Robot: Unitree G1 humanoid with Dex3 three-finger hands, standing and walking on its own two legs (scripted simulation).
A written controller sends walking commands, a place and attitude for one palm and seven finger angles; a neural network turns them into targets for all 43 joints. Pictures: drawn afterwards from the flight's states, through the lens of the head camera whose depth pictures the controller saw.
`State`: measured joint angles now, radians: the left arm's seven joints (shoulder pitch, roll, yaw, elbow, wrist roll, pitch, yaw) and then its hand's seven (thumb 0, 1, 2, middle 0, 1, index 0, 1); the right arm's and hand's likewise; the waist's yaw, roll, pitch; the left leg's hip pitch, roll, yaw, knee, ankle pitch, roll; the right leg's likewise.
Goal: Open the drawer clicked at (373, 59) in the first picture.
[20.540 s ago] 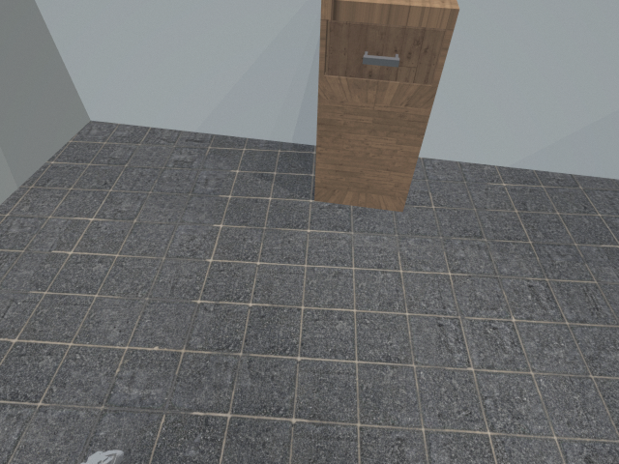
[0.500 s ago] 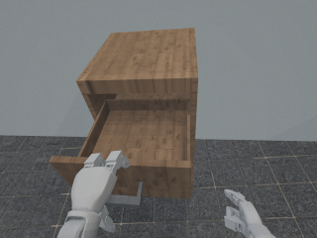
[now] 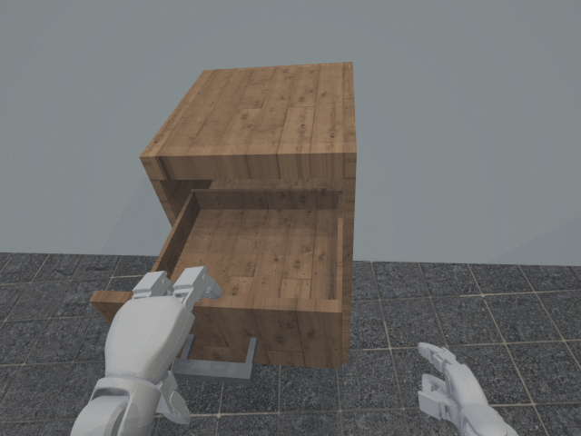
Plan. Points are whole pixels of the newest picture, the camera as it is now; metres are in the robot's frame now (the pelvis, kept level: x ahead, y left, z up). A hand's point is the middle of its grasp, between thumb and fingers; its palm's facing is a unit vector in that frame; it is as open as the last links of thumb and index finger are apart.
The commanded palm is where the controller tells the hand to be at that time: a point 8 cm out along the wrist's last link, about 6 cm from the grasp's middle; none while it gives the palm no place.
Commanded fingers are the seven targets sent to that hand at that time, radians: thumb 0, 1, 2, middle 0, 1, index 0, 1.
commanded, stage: draw the hand back to the body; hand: left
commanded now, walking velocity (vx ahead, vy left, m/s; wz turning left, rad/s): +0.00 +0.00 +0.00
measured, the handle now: (217, 357) +0.24 +0.17 -0.04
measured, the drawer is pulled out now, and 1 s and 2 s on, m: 0.29 0.29 0.29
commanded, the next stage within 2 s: step back with the hand held close in 1.52 s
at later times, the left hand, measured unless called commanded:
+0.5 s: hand (125, 342) +0.18 +0.23 +0.11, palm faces +0.12 -0.16 -0.98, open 13.9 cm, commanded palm +0.15 +0.23 +0.17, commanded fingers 0.00 -0.50 0.30 -0.30 -1.20 -0.30 -1.20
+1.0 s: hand (96, 308) +0.20 +0.25 +0.16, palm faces +0.32 -0.88 -0.36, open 11.5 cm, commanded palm +0.15 +0.29 +0.18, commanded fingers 0.00 0.38 0.68 -0.24 -0.64 -0.24 -0.64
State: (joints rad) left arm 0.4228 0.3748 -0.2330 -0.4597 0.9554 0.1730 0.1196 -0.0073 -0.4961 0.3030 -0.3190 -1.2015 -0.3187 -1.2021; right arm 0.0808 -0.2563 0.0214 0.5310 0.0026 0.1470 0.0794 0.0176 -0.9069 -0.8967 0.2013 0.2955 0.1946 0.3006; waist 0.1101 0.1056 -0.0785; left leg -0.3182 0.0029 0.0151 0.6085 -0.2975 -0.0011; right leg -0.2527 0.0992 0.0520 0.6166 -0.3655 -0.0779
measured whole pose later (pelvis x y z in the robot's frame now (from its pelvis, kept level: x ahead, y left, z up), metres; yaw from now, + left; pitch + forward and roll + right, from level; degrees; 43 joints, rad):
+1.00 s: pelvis +0.02 +0.03 +0.01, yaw +2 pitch -1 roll +0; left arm 0.60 0.33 0.20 -0.57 -0.07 -0.09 0.11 -0.01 0.04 0.53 -0.27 -0.85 -0.27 -0.85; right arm 0.21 -0.22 0.04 0.61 0.01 -0.10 -0.06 0.02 -0.90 -0.90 0.21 0.30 0.20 0.30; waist 0.04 0.04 -0.01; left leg -0.22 -0.04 -0.01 0.51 -0.28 0.04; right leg -0.11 0.05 0.03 0.46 -0.33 -0.03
